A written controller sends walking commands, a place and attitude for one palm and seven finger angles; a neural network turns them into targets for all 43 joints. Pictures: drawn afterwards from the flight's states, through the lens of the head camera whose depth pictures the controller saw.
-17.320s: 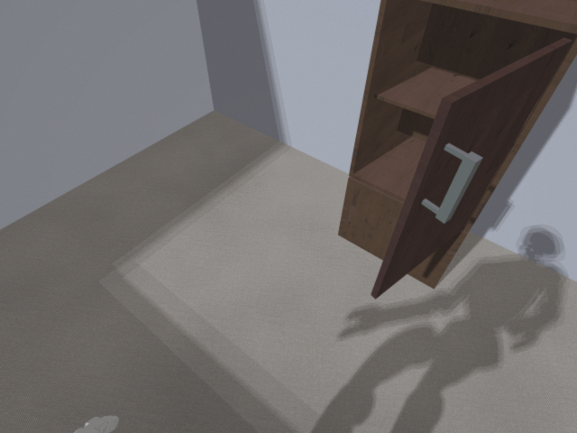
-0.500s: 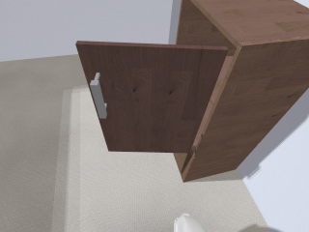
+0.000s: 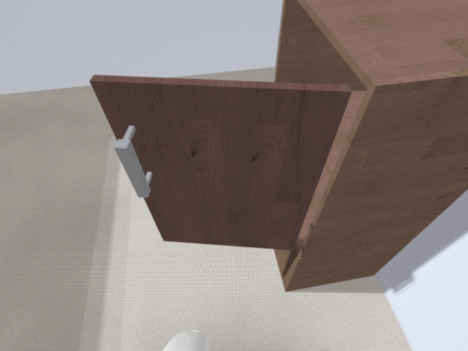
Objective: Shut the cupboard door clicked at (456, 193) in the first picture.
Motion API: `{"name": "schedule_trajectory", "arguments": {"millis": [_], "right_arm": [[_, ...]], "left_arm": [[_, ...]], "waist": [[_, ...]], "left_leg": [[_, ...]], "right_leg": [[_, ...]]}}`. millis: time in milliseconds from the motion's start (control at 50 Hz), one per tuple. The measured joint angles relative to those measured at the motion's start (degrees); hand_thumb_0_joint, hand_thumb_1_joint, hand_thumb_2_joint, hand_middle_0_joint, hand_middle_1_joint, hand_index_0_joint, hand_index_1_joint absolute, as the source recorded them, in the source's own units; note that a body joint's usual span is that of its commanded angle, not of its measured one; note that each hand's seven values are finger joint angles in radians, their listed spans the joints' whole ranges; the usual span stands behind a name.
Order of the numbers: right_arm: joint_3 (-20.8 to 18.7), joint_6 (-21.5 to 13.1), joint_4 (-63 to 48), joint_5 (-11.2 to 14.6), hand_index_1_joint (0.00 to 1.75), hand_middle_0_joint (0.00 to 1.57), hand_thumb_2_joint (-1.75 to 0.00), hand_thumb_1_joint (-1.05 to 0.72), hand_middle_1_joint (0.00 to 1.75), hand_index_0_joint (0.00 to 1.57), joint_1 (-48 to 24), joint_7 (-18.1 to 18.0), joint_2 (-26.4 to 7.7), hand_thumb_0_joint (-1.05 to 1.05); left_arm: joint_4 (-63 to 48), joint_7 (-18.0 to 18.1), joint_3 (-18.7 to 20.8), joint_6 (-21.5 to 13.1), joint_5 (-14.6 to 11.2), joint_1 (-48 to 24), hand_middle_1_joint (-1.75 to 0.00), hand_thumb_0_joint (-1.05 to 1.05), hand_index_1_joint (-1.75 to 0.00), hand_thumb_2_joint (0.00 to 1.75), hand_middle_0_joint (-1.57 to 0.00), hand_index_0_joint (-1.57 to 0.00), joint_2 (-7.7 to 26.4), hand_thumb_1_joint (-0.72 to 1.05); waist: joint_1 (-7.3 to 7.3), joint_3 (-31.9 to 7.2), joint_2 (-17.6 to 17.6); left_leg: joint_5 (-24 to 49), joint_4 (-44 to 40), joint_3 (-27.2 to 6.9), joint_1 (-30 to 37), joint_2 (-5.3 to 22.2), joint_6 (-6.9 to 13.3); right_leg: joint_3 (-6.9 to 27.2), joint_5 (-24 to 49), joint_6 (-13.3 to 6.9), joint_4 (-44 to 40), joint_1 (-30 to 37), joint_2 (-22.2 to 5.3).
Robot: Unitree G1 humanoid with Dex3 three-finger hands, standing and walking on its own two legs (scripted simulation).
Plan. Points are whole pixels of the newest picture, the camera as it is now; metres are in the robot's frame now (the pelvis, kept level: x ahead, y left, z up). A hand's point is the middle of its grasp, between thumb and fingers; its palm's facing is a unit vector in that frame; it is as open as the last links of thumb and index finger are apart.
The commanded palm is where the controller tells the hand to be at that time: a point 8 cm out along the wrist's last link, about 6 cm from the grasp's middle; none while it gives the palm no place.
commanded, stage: come to a stop and stand still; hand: left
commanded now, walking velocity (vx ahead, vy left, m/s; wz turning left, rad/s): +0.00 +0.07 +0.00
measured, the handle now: (137, 163) +0.44 +0.23 +0.04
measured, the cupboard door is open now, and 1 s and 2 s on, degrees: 76 76 76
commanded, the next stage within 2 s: look again from close up in 1.50 s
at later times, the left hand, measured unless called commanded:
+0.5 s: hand out of the picture -0.03 +0.28 -0.16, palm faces +0.00 -0.96 -0.29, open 7.4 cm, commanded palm none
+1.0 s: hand out of the picture +0.04 +0.26 -0.16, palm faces -0.05 -0.97 -0.23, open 7.3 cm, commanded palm none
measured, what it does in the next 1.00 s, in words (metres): steps on the spot: left foot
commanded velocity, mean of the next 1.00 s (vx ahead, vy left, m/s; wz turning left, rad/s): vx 0.00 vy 0.00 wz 0.00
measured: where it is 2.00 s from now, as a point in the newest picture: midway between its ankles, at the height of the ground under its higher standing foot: outside the picture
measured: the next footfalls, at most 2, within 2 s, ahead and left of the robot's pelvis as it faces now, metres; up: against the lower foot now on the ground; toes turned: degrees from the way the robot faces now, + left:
left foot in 0.24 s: -0.02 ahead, +0.15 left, +0.00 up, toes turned +2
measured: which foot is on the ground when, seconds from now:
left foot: up 0.00-0.22, down 0.24-1.00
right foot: down 0.00-1.00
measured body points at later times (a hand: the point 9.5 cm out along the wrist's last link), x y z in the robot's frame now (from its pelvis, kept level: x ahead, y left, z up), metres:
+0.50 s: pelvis -0.04 +0.09 -0.01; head -0.05 +0.05 +0.44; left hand -0.03 +0.33 -0.14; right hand +0.02 -0.14 -0.17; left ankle -0.06 +0.15 -0.74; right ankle +0.03 -0.04 -0.74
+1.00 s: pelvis +0.00 +0.09 +0.00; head +0.02 +0.07 +0.45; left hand +0.04 +0.32 -0.15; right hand -0.02 -0.13 -0.16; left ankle -0.06 +0.15 -0.74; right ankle +0.03 -0.04 -0.74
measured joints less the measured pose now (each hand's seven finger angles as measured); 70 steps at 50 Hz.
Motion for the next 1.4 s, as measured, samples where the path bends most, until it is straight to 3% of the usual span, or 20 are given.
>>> {"name": "schedule_trajectory", "arguments": {"millis": [160, 220, 240, 280, 360, 420, 500, 860, 1400], "right_arm": [[-0.13, -0.09, -3.99, 0.2, 0.3, 0.2, -0.9, -0.91, 0.3, 0.19, -2.74, 1.04, -1.69, 0.0], [-0.47, -0.9, -7.14, 0.49, 0.3, 0.2, -0.9, -0.91, 0.3, 0.19, -1.71, 0.99, -3.21, 0.01], [-0.42, -1.41, -7.84, 0.52, 0.3, 0.2, -0.9, -0.91, 0.3, 0.19, -1.38, 0.86, -3.57, 0.01], [0.19, -1.7, -7.9, 0.27, 0.3, 0.2, -0.9, -0.91, 0.3, 0.19, -0.95, 0.72, -2.86, 0.01], [1.85, -1.52, -7.52, -0.03, 0.3, 0.2, -0.9, -0.91, 0.3, 0.19, 1.09, 0.59, -1.25, 0.01], [2.02, -1.58, -6.93, 0.08, 0.3, 0.2, -0.9, -0.93, 0.3, 0.2, 1.38, 0.13, -1.03, 0.0], [2.15, -1.89, -5.23, 0.16, 0.3, 0.21, -0.9, -0.94, 0.3, 0.2, 1.78, 0.06, -2.16, 0.0], [3.92, -3.76, 2.87, 0.32, 0.3, 0.2, -0.9, -0.91, 0.3, 0.19, 7.32, -0.46, -0.57, 0.01], [3.64, -4.52, 4.28, 0.34, 0.3, 0.2, -0.9, -0.91, 0.3, 0.19, 1.84, -1.56, -0.18, 0.01]], "left_arm": [[0.39, 0.27, -0.68, 1.28, 0.92, 5.45, -0.3, 0.0, -0.3, 0.9, -0.2, -0.2, 1.43, 0.92], [0.39, 0.31, -1.68, 1.78, 0.99, 8.24, -0.3, 0.01, -0.3, 0.9, -0.2, -0.2, 0.81, 0.91], [0.53, 0.32, -1.88, 2.01, 0.9, 8.67, -0.3, 0.01, -0.3, 0.9, -0.2, -0.2, 0.71, 0.91], [1.41, 0.38, -1.68, 2.74, 0.48, 8.55, -0.3, 0.01, -0.3, 0.9, -0.2, -0.2, 1.02, 0.91], [1.58, -0.19, -1.82, 3.31, 0.49, 9.24, -0.3, 0.01, -0.3, 0.9, -0.2, -0.2, 0.92, 0.91], [1.35, -0.61, -1.89, 2.73, 0.42, 9.11, -0.3, 0.01, -0.3, 0.9, -0.2, -0.2, 0.68, 0.91], [1.58, -1.05, -2.71, 1.83, 0.33, 7.64, -0.3, 0.01, -0.3, 0.9, -0.19, -0.2, -1.03, 0.91], [4.34, -0.64, -3.69, 0.4, -0.48, 3.57, -0.3, 0.01, -0.3, 0.9, -0.2, -0.2, -1.65, 0.93], [5.69, -0.05, -3.51, -0.04, -0.76, 1.38, -0.3, 0.01, -0.3, 0.9, -0.2, -0.2, -1.49, 0.93]], "waist": [[2.8, -2.16, -0.32], [2.37, -4.25, 2.38], [1.91, -4.62, 3.44], [2.04, -4.11, 2.82], [1.76, -4.72, 3.61], [1.47, -4.27, 3.29], [0.75, -2.48, 4.71], [-1.44, -1.07, 2.66], [-0.87, 0.12, 2.27]], "left_leg": [[-2.32, -12.63, 0.9, 8.11, -0.67, 0.61], [0.4, -23.19, 2.35, 14.31, -1.24, 1.79], [2.98, -27.35, 2.75, 16.21, -1.27, 2.99], [4.4, -27.81, 4.12, 17.38, -2.85, 5.52], [4.53, -29.36, 5.46, 18.91, -3.62, 7.07], [4.87, -29.37, 6.81, 18.35, -4.63, 7.67], [5.73, -30.35, 7.01, 18.43, -4.75, 8.19], [7.57, -37.54, 5.83, 22.43, -4.82, 8.15], [4.28, -38.24, 4.36, 26.45, -2.46, 6.13]], "right_leg": [[1.35, 2.02, 1.97, -0.7, -1.81, -1.81], [1.87, 1.23, 3.3, 2.22, -3.84, -2.34], [1.72, 0.6, 3.97, 3.84, -4.61, -2.54], [3.91, -1.41, 4.81, 5.9, -4.61, -3.33], [6.22, -7.37, 4.79, 8.08, -3.73, -2.46], [7.67, -4.98, 4.54, 7.02, -2.17, -1.83], [8.41, -0.67, 5.68, 3.99, -1.27, -1.63], [8.62, -0.09, 6.27, -1.66, 2.29, -0.97], [6.97, -4.33, 4.57, -1.12, 5.87, 1.21]]}}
